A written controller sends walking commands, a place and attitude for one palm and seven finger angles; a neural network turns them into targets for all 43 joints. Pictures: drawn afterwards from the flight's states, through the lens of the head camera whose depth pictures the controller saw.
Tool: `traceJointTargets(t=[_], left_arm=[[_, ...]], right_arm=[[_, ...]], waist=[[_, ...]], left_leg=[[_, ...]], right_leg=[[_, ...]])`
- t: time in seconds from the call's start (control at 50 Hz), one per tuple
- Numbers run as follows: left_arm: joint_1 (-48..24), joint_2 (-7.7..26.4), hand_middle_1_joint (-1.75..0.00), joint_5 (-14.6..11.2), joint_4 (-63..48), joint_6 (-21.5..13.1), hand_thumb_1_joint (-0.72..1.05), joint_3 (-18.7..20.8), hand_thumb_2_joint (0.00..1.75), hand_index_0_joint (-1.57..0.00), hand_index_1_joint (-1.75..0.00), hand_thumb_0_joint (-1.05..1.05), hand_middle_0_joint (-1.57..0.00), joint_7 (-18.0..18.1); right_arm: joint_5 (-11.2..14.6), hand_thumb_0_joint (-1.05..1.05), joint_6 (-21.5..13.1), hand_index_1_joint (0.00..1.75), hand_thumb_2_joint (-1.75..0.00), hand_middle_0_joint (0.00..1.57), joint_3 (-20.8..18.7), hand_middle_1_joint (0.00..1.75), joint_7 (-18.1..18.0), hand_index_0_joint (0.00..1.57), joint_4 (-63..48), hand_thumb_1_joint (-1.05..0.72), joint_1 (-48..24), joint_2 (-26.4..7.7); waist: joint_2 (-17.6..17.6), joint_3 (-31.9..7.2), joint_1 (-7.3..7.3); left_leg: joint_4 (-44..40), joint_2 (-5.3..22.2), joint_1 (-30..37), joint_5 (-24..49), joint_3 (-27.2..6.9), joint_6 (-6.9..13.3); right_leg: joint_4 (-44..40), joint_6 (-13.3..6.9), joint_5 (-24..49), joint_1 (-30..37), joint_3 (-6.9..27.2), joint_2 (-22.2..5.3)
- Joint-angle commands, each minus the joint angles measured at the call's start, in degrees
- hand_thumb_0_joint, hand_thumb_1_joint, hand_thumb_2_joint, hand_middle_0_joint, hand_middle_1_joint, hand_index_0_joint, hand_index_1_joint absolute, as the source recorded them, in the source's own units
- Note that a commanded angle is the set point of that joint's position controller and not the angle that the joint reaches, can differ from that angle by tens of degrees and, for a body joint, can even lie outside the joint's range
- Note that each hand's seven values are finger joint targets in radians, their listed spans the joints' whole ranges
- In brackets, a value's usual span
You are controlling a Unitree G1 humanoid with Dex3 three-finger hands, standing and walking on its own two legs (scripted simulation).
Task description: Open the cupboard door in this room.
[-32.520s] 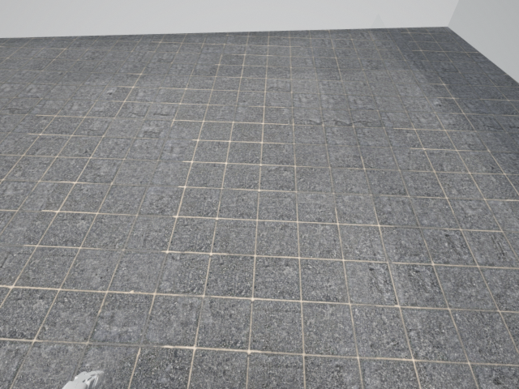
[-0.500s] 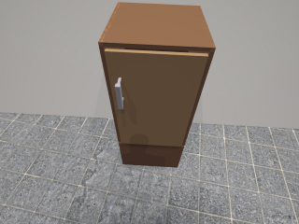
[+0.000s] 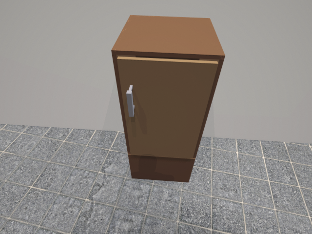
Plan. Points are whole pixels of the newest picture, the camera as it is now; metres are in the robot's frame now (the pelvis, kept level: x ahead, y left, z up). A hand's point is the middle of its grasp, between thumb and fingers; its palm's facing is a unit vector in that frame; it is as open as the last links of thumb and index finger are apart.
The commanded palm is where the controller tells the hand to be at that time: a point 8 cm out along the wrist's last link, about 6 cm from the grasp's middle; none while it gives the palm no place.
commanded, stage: look again from close up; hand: left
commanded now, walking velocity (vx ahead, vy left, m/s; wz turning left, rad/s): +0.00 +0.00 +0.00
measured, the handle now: (131, 101) +0.61 +0.14 -0.01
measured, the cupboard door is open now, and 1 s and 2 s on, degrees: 0 0 0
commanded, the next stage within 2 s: shuffle to correct the standing spot in 0.12 s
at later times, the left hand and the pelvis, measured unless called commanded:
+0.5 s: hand out of the picture -0.04 +0.14 -0.18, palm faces +0.05 -0.99 -0.15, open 7.3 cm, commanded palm none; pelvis +0.01 -0.02 +0.00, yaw +0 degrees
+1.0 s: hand out of the picture +0.10 +0.15 -0.18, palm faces +0.07 -0.97 -0.22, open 7.3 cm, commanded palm none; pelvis +0.08 -0.03 -0.01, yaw +3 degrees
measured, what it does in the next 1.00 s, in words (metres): shifts its weight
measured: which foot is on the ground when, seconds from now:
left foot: down 0.00-1.00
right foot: down 0.00-1.00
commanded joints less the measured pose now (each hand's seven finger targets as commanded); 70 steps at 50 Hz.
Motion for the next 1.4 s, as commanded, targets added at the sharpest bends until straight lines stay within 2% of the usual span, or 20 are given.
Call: traceJointTargets(t=[0.0, 0.2, 0.44, 0.56, 0.62, 0.66, 0.68, 0.7, 0.74, 0.8, 0.82, 0.84, 0.86, 0.92, 0.96, 1.02, 1.08, 1.1, 1.24, 1.38], left_arm=[[3.02, 5.45, -0.30, -0.22, -2.82, -0.84, 0.90, 1.21, 0.90, -0.20, -0.30, 0.00, -0.20, -0.08], [3.98, 5.47, -0.30, -0.33, -2.82, -0.91, 0.90, 1.27, 0.90, -0.20, -0.30, 0.00, -0.20, -0.24], [8.76, 3.59, -0.30, 0.17, -2.37, -1.00, 0.90, 2.73, 0.90, -0.20, -0.30, 0.00, -0.20, -1.46], [12.16, 5.18, -0.30, -0.08, -0.99, -1.78, 0.90, 3.62, 0.90, -0.20, -0.30, 0.00, -0.20, -0.95], [11.36, 5.13, -0.30, -0.02, -0.68, -2.00, 0.90, 3.87, 0.90, -0.20, -0.30, 0.00, -0.20, -0.76], [9.43, 2.91, -0.30, -0.02, -0.98, -1.91, 0.90, 3.35, 0.90, -0.20, -0.30, 0.00, -0.20, -1.19], [8.30, 1.92, -0.30, 0.11, -1.43, -1.99, 0.90, 3.23, 0.90, -0.20, -0.30, 0.00, -0.20, -1.41], [5.66, 1.09, -0.30, 0.34, -2.48, -2.05, 0.90, 2.83, 0.90, -0.20, -0.30, 0.00, -0.20, -1.45], [0.54, 0.27, -0.30, 0.23, -4.66, -1.86, 0.90, 3.00, 0.90, -0.20, -0.30, 0.00, -0.20, -1.67], [5.97, -1.16, -0.30, -0.29, -2.97, -1.86, 0.90, 3.27, 0.90, -0.20, -0.30, 0.00, -0.20, -1.89], [10.01, 0.44, -0.30, -0.44, -1.50, -2.21, 0.90, 3.53, 0.90, -0.20, -0.30, 0.00, -0.20, -1.52], [11.59, 4.23, -0.30, -0.62, -0.70, -2.57, 0.90, 3.81, 0.90, -0.20, -0.30, 0.00, -0.20, -0.81], [10.08, 6.04, -0.30, -0.82, -0.84, -2.44, 0.90, 3.75, 0.90, -0.20, -0.30, 0.00, -0.20, -0.42], [6.15, 6.18, -0.30, -0.33, -1.73, -1.66, 0.90, 3.47, 0.90, -0.20, -0.30, 0.00, -0.20, 0.55], [3.72, 6.41, -0.30, -0.02, -2.65, -1.23, 0.90, 3.62, 0.90, -0.20, -0.30, 0.00, -0.20, 0.95], [-0.87, 7.17, -0.30, -0.66, -4.97, -0.12, 0.90, 4.21, 0.90, -0.20, -0.30, 0.00, -0.20, 0.97], [-2.73, 3.91, -0.30, -0.48, -6.94, 1.18, 0.90, 3.60, 0.90, -0.20, -0.30, 0.00, -0.20, 0.46], [-1.76, 3.22, -0.30, -0.36, -6.36, 1.26, 0.90, 3.35, 0.90, -0.20, -0.30, 0.00, -0.20, 0.36], [-0.54, 4.88, -0.30, -0.23, -5.08, 0.33, 0.90, 2.68, 0.90, -0.20, -0.30, 0.00, -0.20, -0.21], [1.88, 4.50, -0.30, -0.26, -2.97, -0.42, 0.90, 1.81, 0.90, -0.20, -0.30, 0.00, -0.20, -0.29]], right_arm=[[-0.16, 0.00, -0.87, 0.30, -0.90, 0.20, -1.05, 0.30, 0.08, 0.20, -2.53, -0.90, 2.57, -5.60], [-0.01, 0.00, -0.76, 0.30, -0.90, 0.20, -0.75, 0.30, 0.14, 0.20, -1.06, -0.90, 3.31, -4.98], [-0.67, 0.00, -0.69, 0.30, -0.90, 0.20, -1.84, 0.30, 0.06, 0.20, -0.35, -0.90, 5.02, -3.95], [-0.52, 0.00, -1.47, 0.30, -0.90, 0.20, -1.33, 0.30, 0.32, 0.20, -0.88, -0.90, 5.09, -0.57], [-0.40, 0.00, -2.10, 0.30, -0.90, 0.20, -1.04, 0.30, 0.41, 0.20, -0.40, -0.90, 5.79, 0.49], [-0.27, 0.00, -2.85, 0.30, -0.90, 0.20, -1.39, 0.30, 0.12, 0.20, 2.23, -0.90, 10.14, -1.28], [-0.32, 0.00, -3.06, 0.30, -0.90, 0.20, -2.15, 0.30, -0.45, 0.20, 3.82, -0.90, 13.58, -4.10], [-0.70, 0.00, -2.93, 0.30, -0.90, 0.20, -2.62, 0.30, -1.29, 0.20, 4.84, -0.90, 16.21, -6.08], [-1.24, 0.00, -2.58, 0.30, -0.90, 0.20, -2.39, 0.30, -1.75, 0.20, 4.53, -0.90, 15.34, -6.02], [-0.47, 0.00, -2.29, 0.30, -0.90, 0.20, -1.72, 0.30, -2.15, 0.20, 2.39, -0.90, 7.07, -5.02], [0.16, 0.00, -2.40, 0.30, -0.90, 0.20, -1.60, 0.30, -2.11, 0.20, 1.73, -0.90, 6.30, -3.63], [0.78, 0.00, -2.28, 0.30, -0.90, 0.20, -1.26, 0.30, -1.89, 0.20, 1.37, -0.90, 6.86, -1.57], [0.87, 0.00, -1.87, 0.30, -0.90, 0.20, -1.31, 0.30, -1.60, 0.20, 1.67, -0.90, 8.05, -0.40], [0.95, 0.00, 0.20, 0.30, -0.90, 0.20, -1.81, 0.30, -1.79, 0.20, 1.70, -0.90, 6.07, 1.68], [1.09, 0.00, 0.50, 0.30, -0.90, 0.20, -1.98, 0.30, -1.33, 0.20, 1.94, -0.90, 5.59, 2.17], [0.65, 0.00, 0.89, 0.30, -0.90, 0.20, -2.29, 0.30, -0.83, 0.20, 2.48, -0.90, 7.08, 1.12], [-0.07, 0.00, 0.44, 0.30, -0.90, 0.20, -2.56, 0.30, -0.52, 0.20, 0.53, -0.90, 1.79, -2.64], [-0.11, 0.00, 0.37, 0.30, -0.90, 0.20, -2.43, 0.30, -0.59, 0.20, -0.14, -0.90, -0.43, -2.87], [-0.24, 0.00, 0.33, 0.30, -0.90, 0.20, -1.81, 0.30, -0.03, 0.20, -0.77, -0.90, 0.82, -2.99], [-0.08, 0.00, -0.25, 0.30, -0.90, 0.20, -1.01, 0.30, 0.09, 0.20, 0.34, -0.90, 1.93, -3.39]], waist=[[-0.15, 6.53, 0.08], [-0.88, 6.18, 0.19], [0.66, 8.68, 0.73], [-7.00, 8.19, 0.93], [-5.97, 6.90, -0.40], [4.80, 6.08, -1.71], [11.06, 4.75, -2.57], [13.39, 5.72, -3.64], [8.33, 8.89, -3.68], [6.37, 4.34, 1.34], [2.69, 0.90, 2.63], [-3.39, -2.39, 2.14], [-3.66, -2.44, 0.99], [-12.68, 1.80, 1.13], [-8.39, 0.52, 0.79], [-6.75, -0.99, -0.78], [8.90, 4.56, 1.11], [6.81, 5.40, 2.02], [-0.65, 4.15, 0.61], [-0.20, 4.18, 0.49]], left_leg=[[-11.13, 6.34, -7.89, -6.24, -8.02, 0.45], [-11.21, 5.99, -7.66, -6.15, -7.58, 0.19], [-8.57, 7.03, -11.71, -18.78, -8.27, 2.43], [5.73, 2.08, -13.78, -8.54, 0.43, 0.93], [3.85, 2.64, -7.88, -5.11, 1.93, 0.71], [-3.54, 7.28, 2.09, 5.26, -4.59, 2.18], [-6.26, 14.08, 7.50, 14.86, -12.65, 5.15], [-8.21, 20.11, 12.41, 27.64, -19.47, 9.23], [-7.91, 22.61, 11.17, 42.06, -18.60, 12.38], [-0.51, 13.96, 3.72, 43.46, -6.38, 5.46], [3.58, 9.84, -1.09, 35.66, -3.21, 2.23], [4.98, 6.24, -6.95, 16.49, -1.33, -0.65], [4.34, 3.59, -7.88, -0.22, -0.63, -1.96], [11.78, 3.79, -8.57, -14.73, 0.15, -2.63], [8.93, 3.31, -7.92, -13.58, 0.82, -2.86], [-4.45, 3.69, 0.68, 3.83, 1.91, -2.81], [-9.97, 12.71, -3.89, 20.54, -6.31, 2.38], [-10.72, 13.17, -6.41, 17.69, -6.75, 3.34], [-11.23, 7.90, -4.69, -2.65, -3.69, 0.27], [-13.03, 8.15, -3.16, -1.88, -3.44, 0.14]], right_leg=[[-6.49, -2.42, -2.11, 0.39, 4.64, -3.35], [-8.12, -2.38, -3.19, 0.41, 5.10, -3.76], [-5.10, -4.60, -15.67, -2.68, 6.15, -2.11], [-11.79, -8.46, -18.54, 0.27, 14.89, -8.12], [-10.22, -9.27, -10.12, -1.86, 12.86, -8.93], [0.47, -5.83, -2.62, -7.37, 3.71, -2.19], [9.23, -3.76, -1.19, -11.95, -1.57, 0.72], [15.60, -2.71, -8.90, -19.01, -4.01, 2.37], [19.14, -3.00, -18.20, -22.00, -1.38, -0.06], [-0.88, -1.71, 0.55, -2.62, -3.28, 0.36], [-4.41, -1.48, 17.60, 7.90, -0.27, -1.66], [-1.94, -3.86, 36.77, 15.28, 7.16, -8.88], [-2.11, -6.86, 50.00, 15.56, 8.82, -14.78], [-2.92, -10.76, 59.64, 10.04, 8.73, -17.00], [-1.84, -11.88, 57.73, 10.60, 7.42, -16.55], [-0.13, -8.21, 35.35, 5.15, 4.81, -12.47], [1.85, -1.33, 3.83, 1.11, -1.30, -3.09], [1.60, -1.21, 0.70, 3.06, -1.02, -2.63], [-8.46, -2.58, -0.53, 1.79, 3.54, -5.38], [-9.87, -2.32, 1.55, 2.11, 3.33, -5.15]])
